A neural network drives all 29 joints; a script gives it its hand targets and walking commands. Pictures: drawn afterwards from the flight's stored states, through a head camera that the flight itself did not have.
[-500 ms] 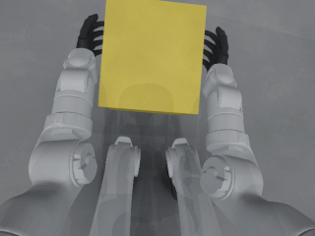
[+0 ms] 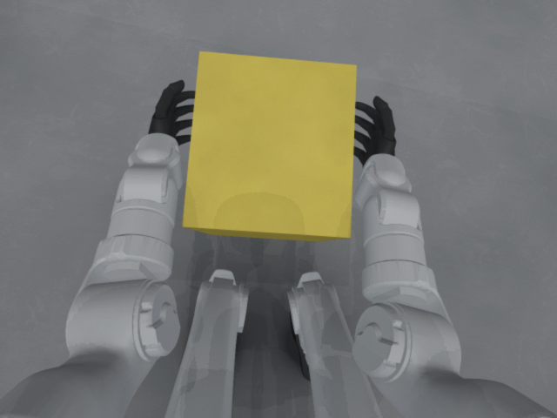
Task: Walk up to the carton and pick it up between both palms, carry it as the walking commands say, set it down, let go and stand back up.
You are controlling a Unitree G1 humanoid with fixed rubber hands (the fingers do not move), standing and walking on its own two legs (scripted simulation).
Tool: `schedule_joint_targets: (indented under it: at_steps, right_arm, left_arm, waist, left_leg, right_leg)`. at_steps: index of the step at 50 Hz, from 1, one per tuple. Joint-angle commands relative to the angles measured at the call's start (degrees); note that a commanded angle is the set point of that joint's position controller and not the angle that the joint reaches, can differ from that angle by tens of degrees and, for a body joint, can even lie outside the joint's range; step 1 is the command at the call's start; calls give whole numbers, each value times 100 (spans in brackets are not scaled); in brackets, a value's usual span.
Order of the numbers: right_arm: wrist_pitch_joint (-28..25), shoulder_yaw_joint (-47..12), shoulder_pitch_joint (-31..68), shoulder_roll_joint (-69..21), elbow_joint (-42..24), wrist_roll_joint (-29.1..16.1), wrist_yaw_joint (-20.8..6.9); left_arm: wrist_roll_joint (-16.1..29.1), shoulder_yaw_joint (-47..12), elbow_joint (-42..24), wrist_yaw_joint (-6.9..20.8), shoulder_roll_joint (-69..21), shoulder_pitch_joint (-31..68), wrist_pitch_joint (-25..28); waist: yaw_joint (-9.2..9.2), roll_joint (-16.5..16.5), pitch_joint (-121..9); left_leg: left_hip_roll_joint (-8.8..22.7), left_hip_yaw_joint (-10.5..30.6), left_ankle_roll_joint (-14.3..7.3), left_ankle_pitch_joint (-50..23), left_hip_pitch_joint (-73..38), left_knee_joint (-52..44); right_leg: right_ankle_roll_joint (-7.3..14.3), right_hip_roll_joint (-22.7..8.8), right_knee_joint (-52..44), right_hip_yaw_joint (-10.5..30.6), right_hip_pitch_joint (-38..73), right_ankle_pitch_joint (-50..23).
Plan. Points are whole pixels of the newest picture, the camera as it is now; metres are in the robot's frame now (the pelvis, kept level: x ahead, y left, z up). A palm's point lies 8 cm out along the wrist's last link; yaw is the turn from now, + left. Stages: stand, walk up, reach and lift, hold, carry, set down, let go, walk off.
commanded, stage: reach and lift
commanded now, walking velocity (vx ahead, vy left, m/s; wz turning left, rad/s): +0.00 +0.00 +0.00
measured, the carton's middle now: (270, 166) +0.46 +0.01 -0.14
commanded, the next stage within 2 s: none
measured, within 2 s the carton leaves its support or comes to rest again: neither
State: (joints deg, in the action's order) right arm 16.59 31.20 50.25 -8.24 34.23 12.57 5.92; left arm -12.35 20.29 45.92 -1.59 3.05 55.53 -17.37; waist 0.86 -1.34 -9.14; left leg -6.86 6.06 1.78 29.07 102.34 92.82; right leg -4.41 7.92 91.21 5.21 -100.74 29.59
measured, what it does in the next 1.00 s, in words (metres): rises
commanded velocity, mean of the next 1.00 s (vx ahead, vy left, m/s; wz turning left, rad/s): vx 0.00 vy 0.00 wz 0.00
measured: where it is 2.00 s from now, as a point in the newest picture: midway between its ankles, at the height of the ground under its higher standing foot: (262, 353)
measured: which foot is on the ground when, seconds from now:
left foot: down 0.00-1.00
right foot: down 0.00-1.00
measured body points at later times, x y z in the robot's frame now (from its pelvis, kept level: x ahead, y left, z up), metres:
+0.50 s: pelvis +0.02 +0.00 +0.07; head +0.21 +0.03 +0.47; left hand +0.46 +0.16 +0.00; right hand +0.45 -0.14 +0.02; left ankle +0.09 +0.12 -0.51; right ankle +0.09 -0.14 -0.51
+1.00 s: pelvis +0.05 +0.00 +0.14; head +0.19 +0.02 +0.56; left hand +0.44 +0.15 +0.08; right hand +0.43 -0.15 +0.09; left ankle +0.09 +0.12 -0.51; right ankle +0.09 -0.13 -0.51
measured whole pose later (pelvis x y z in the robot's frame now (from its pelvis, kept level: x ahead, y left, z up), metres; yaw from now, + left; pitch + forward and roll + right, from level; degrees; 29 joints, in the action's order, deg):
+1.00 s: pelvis +0.05 +0.00 +0.14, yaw +1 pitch +28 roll -1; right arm 14.6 26.7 31.4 -11.5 31.4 13.4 4.1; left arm -13.0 19.1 40.3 -1.7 -3.1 35.6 -15.7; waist 2.1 -1.2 -11.1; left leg -5.7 7.4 0.7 23.3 66.5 62.4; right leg -2.5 6.3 61.1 7.7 -65.3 23.5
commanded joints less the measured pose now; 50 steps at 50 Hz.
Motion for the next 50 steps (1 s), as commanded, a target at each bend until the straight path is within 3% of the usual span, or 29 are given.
schedule_joint_targets:
  at_steps: [1, 2, 3, 4, 10, 11, 13, 14, 15, 16, 18, 25, 27, 31, 37, 41, 42, 43, 44, 46, 48, 50]
  right_arm:
    - [28, -3440, 3434, -5680, 561, -646, -1240]
    - [6, -3361, 3330, -5618, 609, -612, -1243]
    - [9, -3422, 3312, -5747, 600, -614, -1238]
    - [4, -3407, 3287, -5680, 546, -611, -1232]
    - [14, -3510, 3028, -5836, 512, -631, -1258]
    - [5, -3538, 2936, -5844, 571, -611, -1256]
    - [1, -3393, 2850, -5766, 735, -536, -1252]
    - [-14, -3464, 2770, -5813, 628, -546, -1265]
    - [-21, -3596, 2793, -5925, 457, -619, -1269]
    - [-41, -3569, 2792, -5765, 476, -627, -1281]
    - [-62, -3582, 2568, -5822, 542, -571, -1290]
    - [-101, -3761, 2133, -5843, 415, -623, -1356]
    - [-75, -3684, 2018, -5836, 579, -548, -1362]
    - [-129, -3754, 1924, -5847, 465, -575, -1381]
    - [-145, -3855, 1624, -5880, 386, -573, -1431]
    - [-134, -3901, 1378, -5875, 421, -563, -1456]
    - [-133, -3891, 1223, -5928, 419, -502, -1463]
    - [-147, -3946, 1307, -5984, 408, -566, -1476]
    - [-149, -3949, 1219, -5925, 379, -519, -1482]
    - [-105, -3915, 1111, -5917, 446, -513, -1516]
    - [-107, -3913, 1087, -5872, 429, -494, -1522]
    - [-108, -3964, 975, -5949, 360, -502, -1540]
  left_arm:
    - [725, -2633, -98, 1269, -6130, 3195, 189]
    - [691, -2645, -62, 1270, -6068, 3207, 189]
    - [698, -2607, -39, 1285, -6150, 3099, 210]
    - [733, -2659, -121, 1275, -6092, 3153, 228]
    - [690, -2724, -174, 1275, -6209, 2853, 214]
    - [734, -2753, -195, 1273, -6187, 2878, 243]
    - [622, -2619, -19, 1289, -6165, 2769, 226]
    - [660, -2725, -105, 1296, -6227, 2814, 245]
    - [727, -2805, -264, 1296, -6339, 2665, 265]
    - [724, -2777, -106, 1276, -6295, 2586, 253]
    - [675, -2788, -163, 1279, -6250, 2489, 285]
    - [752, -3040, -368, 1228, -6463, 2126, 308]
    - [642, -2848, -219, 1250, -6306, 1998, 314]
    - [677, -2978, -285, 1228, -6461, 1858, 336]
    - [668, -3071, -393, 1246, -6568, 1543, 342]
    - [592, -2999, -312, 1263, -6501, 1248, 333]
    - [592, -3074, -432, 1279, -6531, 1283, 345]
    - [609, -3106, -521, 1255, -6503, 1288, 364]
    - [661, -3184, -597, 1275, -6540, 1367, 373]
    - [549, -3047, -507, 1289, -6516, 1085, 337]
    - [547, -3029, -505, 1322, -6428, 1070, 324]
    - [547, -3141, -607, 1328, -6527, 1078, 325]
  waist:
    - [-83, 352, -5174]
    - [-24, 472, -5038]
    - [-79, 313, -5048]
    - [2, 328, -5017]
    - [-79, 454, -5041]
    - [10, 294, -4982]
    - [-71, 432, -4601]
    - [-4, 402, -4736]
    - [-69, 371, -5015]
    - [35, 403, -4856]
    - [15, 334, -4810]
    - [22, 565, -4799]
    - [-9, 319, -4354]
    - [54, 473, -4345]
    - [114, 420, -4329]
    - [15, 424, -3961]
    - [151, 330, -4040]
    - [13, 466, -4025]
    - [170, 374, -4059]
    - [36, 400, -3784]
    - [28, 336, -3604]
    - [136, 421, -3740]
  left_leg:
    - [-248, -694, -86, -1371, -3368, -1190]
    - [-229, -681, -74, -1366, -3371, -1213]
    - [-254, -698, -96, -1412, -3393, -1253]
    - [-235, -668, -94, -1376, -3383, -1314]
    - [-243, -686, -72, -1389, -3791, -1607]
    - [-234, -644, -90, -1358, -3776, -1629]
    - [-232, -652, -100, -1191, -3645, -1754]
    - [-219, -611, -91, -1319, -3835, -1798]
    - [-233, -630, -85, -1564, -4069, -1862]
    - [-203, -579, -76, -1531, -4117, -1854]
    - [-216, -571, -72, -1643, -4070, -1919]
    - [-184, -506, -13, -1833, -4775, -2365]
    - [-186, -486, -60, -1639, -4522, -2452]
    - [-154, -419, -47, -1807, -5023, -2684]
    - [-151, -397, -35, -2015, -5423, -3027]
    - [-124, -359, -83, -2103, -5559, -3323]
    - [-114, -339, -80, -2140, -5651, -3370]
    - [-133, -337, -85, -2171, -5744, -3421]
    - [-106, -313, -73, -2194, -5813, -3460]
    - [-111, -326, -65, -2214, -5895, -3637]
    - [-99, -300, -100, -2156, -5903, -3769]
    - [-81, -290, -92, -2177, -6153, -3911]
  right_leg:
    - [96, 327, -892, -842, 2410, -1200]
    - [123, 320, -942, -808, 2295, -1182]
    - [96, 322, -1049, -792, 2491, -1227]
    - [86, 312, -1066, -802, 2507, -1247]
    - [106, 298, -1390, -715, 2879, -1281]
    - [90, 301, -1415, -738, 2908, -1259]
    - [125, 264, -1546, -687, 2916, -1110]
    - [122, 286, -1600, -711, 2969, -1210]
    - [105, 282, -1670, -690, 3275, -1437]
    - [109, 278, -1625, -707, 3025, -1362]
    - [118, 275, -1726, -686, 3192, -1489]
    - [164, 259, -2082, -606, 3533, -1613]
    - [155, 224, -2294, -554, 3636, -1496]
    - [185, 222, -2460, -541, 3745, -1564]
    - [219, 202, -2837, -490, 4318, -1829]
    - [213, 163, -3133, -392, 4535, -1930]
    - [227, 168, -3239, -403, 4692, -1994]
    - [237, 154, -3216, -370, 4732, -1998]
    - [241, 160, -3308, -379, 4795, -2050]
    - [236, 144, -3463, -338, 4852, -2058]
    - [238, 112, -3643, -290, 5001, -2036]
    - [258, 104, -3743, -287, 5281, -2126]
